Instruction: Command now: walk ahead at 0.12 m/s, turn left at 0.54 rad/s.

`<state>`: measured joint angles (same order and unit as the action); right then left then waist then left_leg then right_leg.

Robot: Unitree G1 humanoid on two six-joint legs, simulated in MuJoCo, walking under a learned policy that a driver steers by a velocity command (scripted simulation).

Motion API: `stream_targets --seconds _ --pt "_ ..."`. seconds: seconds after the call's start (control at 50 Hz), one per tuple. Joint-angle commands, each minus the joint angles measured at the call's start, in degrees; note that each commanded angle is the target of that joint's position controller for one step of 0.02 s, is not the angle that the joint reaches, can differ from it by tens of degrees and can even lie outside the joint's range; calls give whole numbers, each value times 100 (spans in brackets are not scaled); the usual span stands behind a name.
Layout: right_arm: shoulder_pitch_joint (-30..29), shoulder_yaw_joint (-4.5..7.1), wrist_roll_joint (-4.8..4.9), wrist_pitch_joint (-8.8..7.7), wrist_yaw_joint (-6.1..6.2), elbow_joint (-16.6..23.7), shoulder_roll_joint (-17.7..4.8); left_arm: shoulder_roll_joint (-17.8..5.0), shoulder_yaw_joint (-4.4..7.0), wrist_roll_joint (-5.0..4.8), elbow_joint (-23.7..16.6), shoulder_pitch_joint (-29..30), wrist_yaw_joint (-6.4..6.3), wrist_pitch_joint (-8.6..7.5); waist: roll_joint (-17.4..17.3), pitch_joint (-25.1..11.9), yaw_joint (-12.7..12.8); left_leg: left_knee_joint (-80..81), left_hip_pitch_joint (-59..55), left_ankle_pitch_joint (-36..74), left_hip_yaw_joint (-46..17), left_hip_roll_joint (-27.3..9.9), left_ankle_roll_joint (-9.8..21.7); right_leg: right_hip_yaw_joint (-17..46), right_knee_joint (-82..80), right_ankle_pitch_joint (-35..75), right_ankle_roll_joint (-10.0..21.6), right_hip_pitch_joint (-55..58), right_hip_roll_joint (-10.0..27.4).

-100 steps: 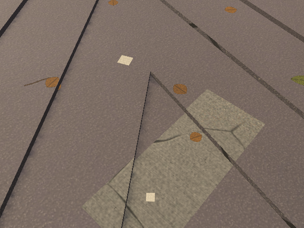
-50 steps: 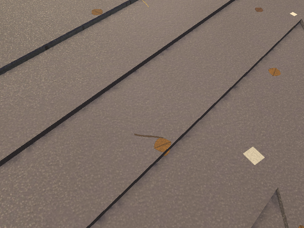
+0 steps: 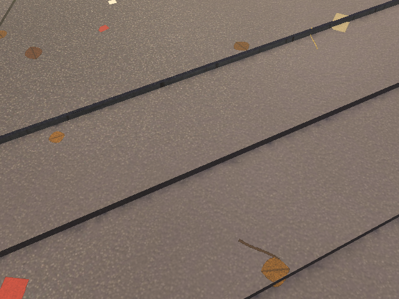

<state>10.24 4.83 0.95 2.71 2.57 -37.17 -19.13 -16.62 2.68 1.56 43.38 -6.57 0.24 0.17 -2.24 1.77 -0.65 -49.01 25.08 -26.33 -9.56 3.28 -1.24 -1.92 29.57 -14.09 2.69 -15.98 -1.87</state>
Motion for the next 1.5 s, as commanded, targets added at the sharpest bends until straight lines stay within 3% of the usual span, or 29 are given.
stream_targets --seconds 0.02,0.12,0.28,0.4,0.46,0.48,0.5,0.52,0.54,0.6,0.76,0.86,0.92,0.96,0.98,1.0,1.02,1.04,1.06,1.08,1.14,1.22,1.28,1.34,1.4,1.42,1.46,1.48,1.5 --pt "343 304 -17 -64 -5 228 -878 -774 190 -83 -452 175 -117 -134 869 -217 -46 -1696 1433 74 83 -428 -99 2091 -1764 -962 893 1014 1923" --pt "-215 169 26 -214 -129 431 -463 -754 183 -104 -284 -491 -260 -273 825 -100 421 -1530 1995 1040 479 -636 -275 1294 -2155 -1046 771 1665 1737" --pt "-536 -10 45 -344 -332 721 -117 -1088 353 -153 -117 -842 -116 -370 865 171 560 2 1584 1491 843 -962 -157 292 -2416 -342 862 1604 1986" --pt "-765 -95 32 -301 -460 913 -56 -1245 434 -340 81 -1023 38 -325 757 338 532 954 732 982 1189 -900 325 -260 -2174 4 734 1481 2161" --pt "716 144 3 -334 -441 422 -416 -1136 312 -406 231 -897 119 -289 479 -338 -451 1982 -1945 1433 1601 -207 738 -782 -374 2363 494 637 1784" --pt "1700 330 15 -308 -361 147 -834 -811 162 -291 177 -861 131 -333 99 -948 -916 2015 -3496 1451 1015 -504 862 -1024 1194 1943 163 -311 1370" --pt "1927 386 -65 -333 -246 188 -1558 -151 -61 -91 -151 -960 166 -412 -1588 -1375 -612 2622 -4695 916 -1836 -2264 1536 -813 3502 -1661 -316 -2371 551" --pt "1706 303 -103 -465 -274 377 -1226 -674 58 -376 -94 -731 150 -509 -748 -1599 -795 3377 -4213 405 -3003 -2841 1922 406 4570 -1857 -344 -2919 334" --pt "1466 184 -125 -555 -320 308 -900 -907 152 -562 -190 -483 161 -538 -507 -946 -695 3420 -3727 479 -2164 -2687 1732 631 4767 -1408 -266 -3238 551" --pt "672 -17 -127 -689 -344 215 -261 -818 195 -376 -39 -666 121 -463 -569 -111 -116 3822 -2342 1098 -418 -1972 1244 665 4179 -9 -283 -2704 994" --pt "912 -34 -280 -816 -137 -266 -80 -231 142 -342 -126 -361 94 -166 -194 421 43 4146 -2228 3332 1404 -1665 902 764 3747 1034 -466 -3350 602" --pt "1337 15 -160 -711 -12 -506 -380 152 -62 -274 -708 785 357 -222 -84 639 -345 4192 -2486 4780 1995 -1787 597 -309 2048 1087 -158 -2880 461" --pt "1287 62 -136 -584 106 -546 -680 -109 39 -314 -909 611 461 -251 -370 26 -32 3073 -3142 8016 2261 -1852 492 -802 1672 485 233 -2168 -2" --pt "935 114 -77 -499 162 -473 -937 -544 232 -344 -786 -504 438 -199 -793 -652 650 1647 -3131 9359 2239 -1947 593 -770 1456 -28 535 -859 -294" --pt "695 108 -3 -514 139 -409 -938 -930 425 -334 -619 -1432 365 -180 -595 -1116 1199 399 -2530 8618 2282 -1729 554 -464 642 490 783 649 -404" --pt "857 -22 -102 -644 60 -341 -513 -1300 543 -350 -512 -1917 217 -91 381 -1419 1172 -1336 -1049 4140 2101 -1152 357 1059 118 337 1087 2227 378" --pt "1268 -237 -153 -860 -111 -18 125 -1699 607 -282 -689 -1602 145 -163 1766 -2100 501 -3537 1354 -361 1066 170 98 4963 -846 -1256 2456 3652 1907" --pt "589 -112 -27 -1107 -272 15 -412 -1128 448 -185 -782 -1425 108 -260 840 -2066 870 -3988 1857 -9 -99 -138 304 5222 -1501 -1649 2215 3315 1930" --pt "247 -102 160 -1178 -337 206 -428 -839 348 -144 -761 -1280 104 -336 462 -1136 657 -3737 2057 401 26 -344 417 4401 -1589 -1573 1937 2464 1834" --pt "204 -137 74 -1199 -311 199 -304 -704 306 -213 -761 -979 148 -397 -288 -523 293 -3231 1889 605 148 -599 431 3742 -1659 -932 1721 1553 1574" --pt "494 -103 -111 -991 -246 122 -306 -463 242 -230 -915 -410 116 -438 93 -134 -192 -2206 1130 920 328 -977 169 2424 -1838 444 1542 246 919" --pt "-135 -217 -265 -865 -182 319 -69 -771 319 -247 -788 -703 -18 -450 315 -24 -5 -670 987 1711 749 -891 -262 1610 -1819 1451 1397 -388 595" --pt "-791 -314 -149 -871 -228 396 102 -875 351 -284 -744 -976 -63 -336 680 -163 368 817 456 2612 820 -583 -391 1484 -1580 797 1132 -392 450" --pt "-1208 -249 -14 -909 -298 530 -120 -942 372 -376 -655 -1318 -54 -244 830 -253 558 1698 369 2360 697 -390 -390 2080 -1281 120 1028 167 716" --pt "-685 -78 5 -986 -317 433 -429 -882 350 -355 -647 -1242 -70 -196 1085 -436 185 2151 -463 2052 609 -364 -88 2582 -788 -86 754 449 942" --pt "-508 30 -133 -1040 -317 354 -680 -557 256 -369 -658 -1617 -51 -208 581 -851 273 2190 -1625 2081 479 -495 272 2463 -453 83 531 82 650" --pt "1111 294 -214 -971 -277 43 -1075 -276 50 -301 -883 -1275 -5 -286 -906 -2363 -684 2437 -4500 1346 -1305 -2027 1311 1425 2134 -726 -207 -1573 18" --pt "1522 286 -186 -869 -254 -145 -1076 -201 13 -304 -1015 -1170 13 -288 -1261 -2614 -655 2917 -4929 641 -2551 -2718 1599 1161 3273 -2015 -295 -2380 -56" --pt "1161 224 -146 -807 -218 -69 -837 -532 120 -372 -987 -990 -21 -226 -606 -1844 -533 3225 -4199 194 -2495 -2613 1510 1036 3893 -1694 -364 -2749 169"
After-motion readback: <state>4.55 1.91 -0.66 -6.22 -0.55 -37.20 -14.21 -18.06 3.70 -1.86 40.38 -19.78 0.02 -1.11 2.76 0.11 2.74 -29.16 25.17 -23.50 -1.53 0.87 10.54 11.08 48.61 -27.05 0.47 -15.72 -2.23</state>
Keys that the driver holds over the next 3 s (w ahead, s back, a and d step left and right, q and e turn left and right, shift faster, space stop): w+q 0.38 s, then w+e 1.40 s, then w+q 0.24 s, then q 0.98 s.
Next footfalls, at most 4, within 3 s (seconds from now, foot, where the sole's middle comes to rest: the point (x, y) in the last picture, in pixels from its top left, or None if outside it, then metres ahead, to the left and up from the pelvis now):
0.48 left None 0.17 0.22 -0.77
0.98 right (182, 282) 0.52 0.11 -0.74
1.40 left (122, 206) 0.80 0.33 -0.71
1.82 right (200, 220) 0.75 0.05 -0.74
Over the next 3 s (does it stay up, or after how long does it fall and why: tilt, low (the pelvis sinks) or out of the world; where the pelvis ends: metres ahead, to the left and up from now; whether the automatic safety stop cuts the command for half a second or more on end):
stays up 1.02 0.00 0.07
